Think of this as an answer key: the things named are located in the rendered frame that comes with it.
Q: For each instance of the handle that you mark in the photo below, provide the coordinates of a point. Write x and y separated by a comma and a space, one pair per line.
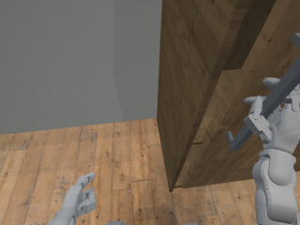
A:
283, 88

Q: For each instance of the robot right forearm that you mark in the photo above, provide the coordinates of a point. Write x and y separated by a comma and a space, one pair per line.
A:
275, 180

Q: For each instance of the robot left hand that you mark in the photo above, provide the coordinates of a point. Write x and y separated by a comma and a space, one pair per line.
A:
76, 199

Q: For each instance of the wardrobe door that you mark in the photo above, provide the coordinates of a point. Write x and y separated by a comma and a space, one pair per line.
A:
271, 56

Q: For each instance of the robot left forearm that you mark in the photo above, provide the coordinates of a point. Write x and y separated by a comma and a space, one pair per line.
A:
64, 216

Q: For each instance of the robot right hand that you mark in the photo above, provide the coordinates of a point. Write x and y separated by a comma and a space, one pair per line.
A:
285, 125

